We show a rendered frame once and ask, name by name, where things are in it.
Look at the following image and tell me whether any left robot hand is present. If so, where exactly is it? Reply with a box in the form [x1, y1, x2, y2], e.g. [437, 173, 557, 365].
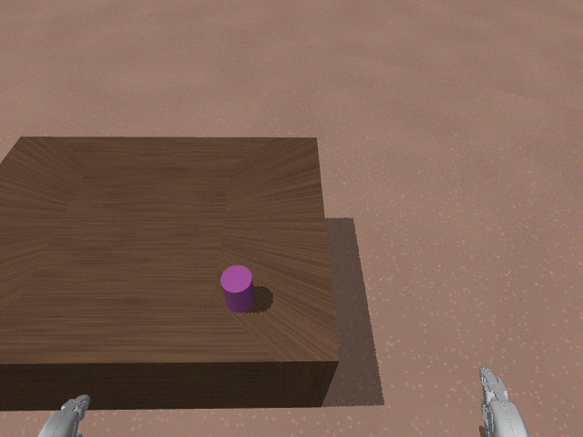
[37, 394, 90, 437]

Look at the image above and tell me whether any can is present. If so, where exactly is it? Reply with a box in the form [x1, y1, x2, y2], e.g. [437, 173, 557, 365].
[220, 265, 255, 313]

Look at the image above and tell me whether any right robot hand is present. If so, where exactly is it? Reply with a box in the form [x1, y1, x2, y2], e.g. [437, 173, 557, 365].
[479, 366, 529, 437]

